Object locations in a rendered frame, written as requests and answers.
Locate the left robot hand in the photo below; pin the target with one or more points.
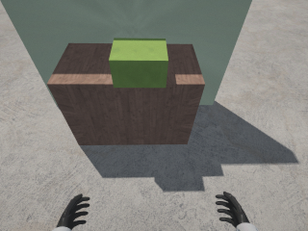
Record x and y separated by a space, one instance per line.
69 214

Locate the carton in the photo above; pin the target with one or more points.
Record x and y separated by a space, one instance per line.
139 63

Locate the pedestal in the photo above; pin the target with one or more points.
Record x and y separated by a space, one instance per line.
99 114

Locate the right robot hand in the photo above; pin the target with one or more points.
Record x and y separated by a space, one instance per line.
236 212

